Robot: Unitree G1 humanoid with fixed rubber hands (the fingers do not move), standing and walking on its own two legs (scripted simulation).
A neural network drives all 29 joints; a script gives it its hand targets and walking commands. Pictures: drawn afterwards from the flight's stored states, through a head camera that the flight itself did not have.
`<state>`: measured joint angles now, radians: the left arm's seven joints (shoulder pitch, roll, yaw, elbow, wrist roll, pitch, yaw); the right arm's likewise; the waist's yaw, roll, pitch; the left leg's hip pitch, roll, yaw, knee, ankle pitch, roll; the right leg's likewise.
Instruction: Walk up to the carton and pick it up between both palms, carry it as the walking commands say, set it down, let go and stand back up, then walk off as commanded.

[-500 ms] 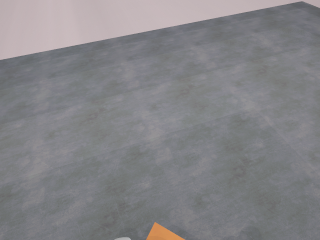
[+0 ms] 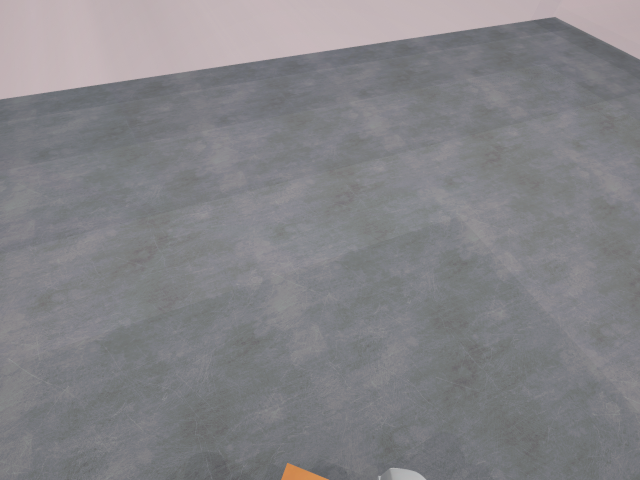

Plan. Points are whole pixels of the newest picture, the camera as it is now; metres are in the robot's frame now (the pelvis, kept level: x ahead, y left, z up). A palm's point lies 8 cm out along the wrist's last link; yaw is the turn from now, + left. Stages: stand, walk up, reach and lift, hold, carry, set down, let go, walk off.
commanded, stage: walk off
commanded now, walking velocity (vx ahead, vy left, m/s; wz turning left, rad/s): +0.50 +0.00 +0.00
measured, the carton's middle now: out of the picture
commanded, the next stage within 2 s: stand in 0.20 s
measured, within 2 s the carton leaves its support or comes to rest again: rests again in 0.52 s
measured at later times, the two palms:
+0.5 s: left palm out of the picture +0.04 +0.18 -0.13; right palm (496, 419) +0.23 -0.27 -0.14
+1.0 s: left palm out of the picture +0.14 +0.22 -0.15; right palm out of the picture +0.13 -0.22 -0.15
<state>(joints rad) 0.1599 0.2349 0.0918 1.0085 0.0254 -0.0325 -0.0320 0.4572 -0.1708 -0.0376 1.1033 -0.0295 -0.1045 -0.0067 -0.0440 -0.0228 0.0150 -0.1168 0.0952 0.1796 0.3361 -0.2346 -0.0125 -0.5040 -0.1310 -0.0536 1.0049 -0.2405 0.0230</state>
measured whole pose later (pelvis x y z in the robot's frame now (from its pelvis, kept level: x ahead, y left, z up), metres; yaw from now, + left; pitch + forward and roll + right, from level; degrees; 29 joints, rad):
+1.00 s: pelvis +0.15 +0.00 +0.00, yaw +0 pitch -2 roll +0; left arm 0.28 0.15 0.02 1.14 0.01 0.00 0.04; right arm 0.31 -0.14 -0.02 1.12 0.00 -0.03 -0.03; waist -0.01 -0.02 0.04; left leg -0.14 0.01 0.16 0.36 -0.18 0.04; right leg -0.09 -0.12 -0.12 0.36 -0.22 0.07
